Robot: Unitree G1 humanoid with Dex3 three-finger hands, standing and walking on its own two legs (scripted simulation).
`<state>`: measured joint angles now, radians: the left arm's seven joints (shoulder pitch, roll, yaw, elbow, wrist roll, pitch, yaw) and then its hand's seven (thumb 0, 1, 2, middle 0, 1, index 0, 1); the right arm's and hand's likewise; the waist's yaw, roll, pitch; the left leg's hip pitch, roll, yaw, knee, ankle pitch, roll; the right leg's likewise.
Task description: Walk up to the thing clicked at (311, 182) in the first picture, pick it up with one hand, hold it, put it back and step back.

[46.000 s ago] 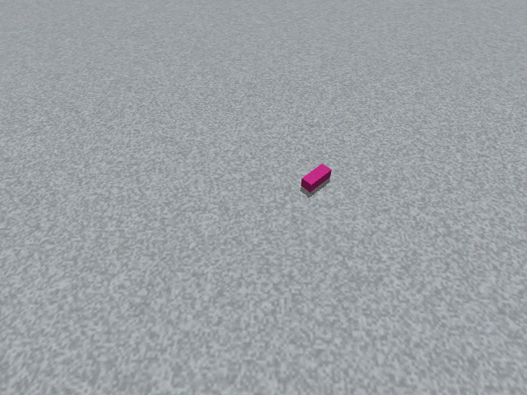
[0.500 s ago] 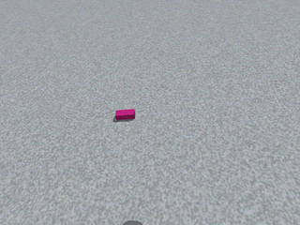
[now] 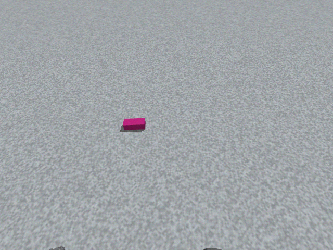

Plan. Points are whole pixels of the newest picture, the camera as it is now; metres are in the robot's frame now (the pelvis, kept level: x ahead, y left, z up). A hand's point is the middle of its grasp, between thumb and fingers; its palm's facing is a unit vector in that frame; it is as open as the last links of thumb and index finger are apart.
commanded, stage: step back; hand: left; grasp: from above
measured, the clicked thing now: (134, 124) +1.08 +0.29 -0.73
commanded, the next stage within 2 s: stand in 0.28 s
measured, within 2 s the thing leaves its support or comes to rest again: neither
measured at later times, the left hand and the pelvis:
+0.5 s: hand out of the picture +0.13 +0.28 -0.14, palm faces +0.00 -0.94 -0.33, open 7.4 cm; pelvis +0.04 +0.02 +0.02, yaw +1 degrees
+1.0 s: hand out of the picture +0.09 +0.27 -0.13, palm faces +0.00 -0.93 -0.36, open 7.4 cm; pelvis +0.02 +0.01 +0.03, yaw +1 degrees
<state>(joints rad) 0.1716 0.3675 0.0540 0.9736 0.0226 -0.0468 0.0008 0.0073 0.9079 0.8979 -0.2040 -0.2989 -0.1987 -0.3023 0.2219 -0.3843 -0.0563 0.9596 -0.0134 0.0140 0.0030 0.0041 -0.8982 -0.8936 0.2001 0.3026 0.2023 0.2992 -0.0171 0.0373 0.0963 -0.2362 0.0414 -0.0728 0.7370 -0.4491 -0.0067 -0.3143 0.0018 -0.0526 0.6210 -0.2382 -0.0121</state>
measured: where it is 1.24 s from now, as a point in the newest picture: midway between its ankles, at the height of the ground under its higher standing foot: outside the picture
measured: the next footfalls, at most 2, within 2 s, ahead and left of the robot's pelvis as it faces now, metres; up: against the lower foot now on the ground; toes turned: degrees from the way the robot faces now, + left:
left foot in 0.20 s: +0.05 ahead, +0.15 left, +0.00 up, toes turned +1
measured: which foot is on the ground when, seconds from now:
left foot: up 0.00-0.18, down 0.20-1.00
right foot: down 0.00-1.00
